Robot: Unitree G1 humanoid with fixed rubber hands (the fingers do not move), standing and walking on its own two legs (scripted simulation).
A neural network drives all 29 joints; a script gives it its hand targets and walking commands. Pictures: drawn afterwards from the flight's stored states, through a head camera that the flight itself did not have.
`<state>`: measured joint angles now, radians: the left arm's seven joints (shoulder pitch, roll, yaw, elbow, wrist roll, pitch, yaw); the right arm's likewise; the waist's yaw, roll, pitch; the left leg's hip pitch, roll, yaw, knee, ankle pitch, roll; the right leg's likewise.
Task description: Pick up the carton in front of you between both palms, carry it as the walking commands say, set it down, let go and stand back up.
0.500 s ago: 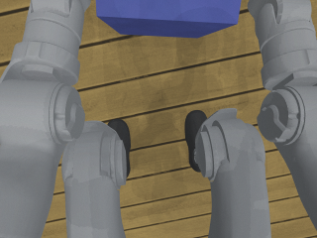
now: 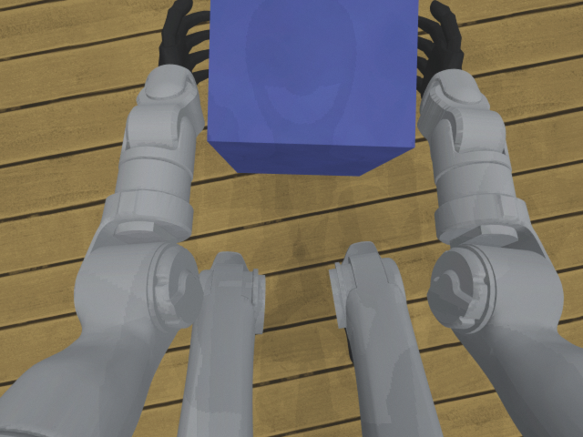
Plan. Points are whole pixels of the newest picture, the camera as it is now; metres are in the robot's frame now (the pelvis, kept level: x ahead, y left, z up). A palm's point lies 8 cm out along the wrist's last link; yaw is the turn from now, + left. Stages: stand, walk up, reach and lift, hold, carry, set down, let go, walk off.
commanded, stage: reach and lift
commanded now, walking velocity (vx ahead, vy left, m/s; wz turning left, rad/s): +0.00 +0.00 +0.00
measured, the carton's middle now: (305, 90) +0.54 -0.03 -0.15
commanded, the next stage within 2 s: none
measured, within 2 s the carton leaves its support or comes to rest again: neither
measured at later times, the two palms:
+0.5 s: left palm (113, 45) +0.50 +0.13 +0.06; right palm (512, 44) +0.48 -0.17 +0.06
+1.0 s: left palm out of the picture +0.44 +0.14 +0.22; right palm out of the picture +0.43 -0.16 +0.22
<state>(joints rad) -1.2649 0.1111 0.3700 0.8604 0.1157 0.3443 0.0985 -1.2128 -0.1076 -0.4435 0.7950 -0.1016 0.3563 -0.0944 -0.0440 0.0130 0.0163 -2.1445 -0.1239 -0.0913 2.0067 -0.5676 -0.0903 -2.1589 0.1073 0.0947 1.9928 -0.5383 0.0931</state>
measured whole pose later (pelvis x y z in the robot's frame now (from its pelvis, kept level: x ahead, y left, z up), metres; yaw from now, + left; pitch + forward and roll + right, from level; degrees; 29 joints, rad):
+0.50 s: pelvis +0.01 +0.00 +0.11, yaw +0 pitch +41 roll +0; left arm -0.97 -0.01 0.41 0.65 0.19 0.41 0.06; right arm -0.94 0.01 -0.44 0.61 -0.19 0.43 -0.06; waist -0.03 0.01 -0.18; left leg -1.83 -0.12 -0.11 1.62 -0.50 -0.07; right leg -1.85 0.10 0.11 1.61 -0.48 0.07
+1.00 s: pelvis +0.06 +0.00 +0.25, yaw +0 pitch +26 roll +0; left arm -0.56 -0.11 0.36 0.62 0.20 0.34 0.06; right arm -0.55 0.09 -0.37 0.61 -0.19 0.35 -0.05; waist -0.02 0.01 -0.21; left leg -1.12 -0.09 -0.14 1.11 -0.44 -0.04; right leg -1.13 0.08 0.13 1.10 -0.42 0.05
